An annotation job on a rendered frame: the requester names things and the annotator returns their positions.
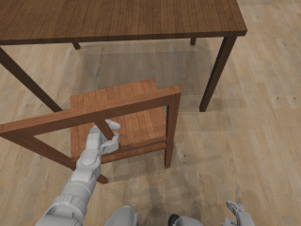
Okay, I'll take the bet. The robot right hand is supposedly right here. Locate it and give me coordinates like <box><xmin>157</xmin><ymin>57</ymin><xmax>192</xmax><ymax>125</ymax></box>
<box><xmin>221</xmin><ymin>201</ymin><xmax>255</xmax><ymax>226</ymax></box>

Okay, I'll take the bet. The chair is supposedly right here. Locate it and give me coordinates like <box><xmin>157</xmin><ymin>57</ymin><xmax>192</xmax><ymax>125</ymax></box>
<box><xmin>0</xmin><ymin>78</ymin><xmax>182</xmax><ymax>185</ymax></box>

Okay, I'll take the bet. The table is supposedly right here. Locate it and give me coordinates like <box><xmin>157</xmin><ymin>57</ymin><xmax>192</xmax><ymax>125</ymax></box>
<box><xmin>0</xmin><ymin>0</ymin><xmax>247</xmax><ymax>113</ymax></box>

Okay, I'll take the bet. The left robot forearm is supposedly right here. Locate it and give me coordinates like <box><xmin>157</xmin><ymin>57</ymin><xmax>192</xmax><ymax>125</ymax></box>
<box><xmin>35</xmin><ymin>148</ymin><xmax>102</xmax><ymax>226</ymax></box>

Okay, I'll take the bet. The robot left thigh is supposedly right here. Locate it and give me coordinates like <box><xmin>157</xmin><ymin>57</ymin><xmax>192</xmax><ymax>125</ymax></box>
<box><xmin>103</xmin><ymin>207</ymin><xmax>137</xmax><ymax>226</ymax></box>

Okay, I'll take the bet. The right robot foot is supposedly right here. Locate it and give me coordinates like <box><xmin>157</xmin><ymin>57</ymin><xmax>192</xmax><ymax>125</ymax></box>
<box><xmin>167</xmin><ymin>214</ymin><xmax>179</xmax><ymax>226</ymax></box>

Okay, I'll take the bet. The robot left hand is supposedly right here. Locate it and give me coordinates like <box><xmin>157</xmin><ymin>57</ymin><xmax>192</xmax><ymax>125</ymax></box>
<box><xmin>85</xmin><ymin>120</ymin><xmax>120</xmax><ymax>155</ymax></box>

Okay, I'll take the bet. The left robot upper arm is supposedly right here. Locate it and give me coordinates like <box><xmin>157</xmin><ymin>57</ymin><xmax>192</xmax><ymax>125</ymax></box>
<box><xmin>37</xmin><ymin>215</ymin><xmax>83</xmax><ymax>226</ymax></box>

